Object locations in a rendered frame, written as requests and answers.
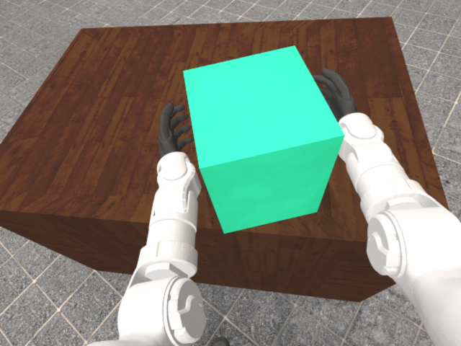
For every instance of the right robot forearm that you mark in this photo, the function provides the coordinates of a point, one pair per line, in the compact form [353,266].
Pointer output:
[376,174]

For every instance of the right robot hand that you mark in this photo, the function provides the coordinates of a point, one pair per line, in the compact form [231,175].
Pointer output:
[339,99]

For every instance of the carton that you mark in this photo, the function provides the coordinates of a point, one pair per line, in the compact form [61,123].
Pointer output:
[265,137]

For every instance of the robot left upper arm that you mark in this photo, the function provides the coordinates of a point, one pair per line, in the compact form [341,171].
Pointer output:
[164,312]

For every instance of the robot right upper arm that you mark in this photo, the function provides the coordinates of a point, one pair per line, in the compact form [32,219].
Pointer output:
[420,249]

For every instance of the pedestal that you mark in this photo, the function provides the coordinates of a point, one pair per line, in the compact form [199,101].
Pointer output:
[78,169]

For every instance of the left robot hand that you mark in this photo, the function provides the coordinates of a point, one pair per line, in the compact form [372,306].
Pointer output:
[167,137]

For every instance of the left robot forearm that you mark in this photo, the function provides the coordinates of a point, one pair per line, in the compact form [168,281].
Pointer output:
[170,248]

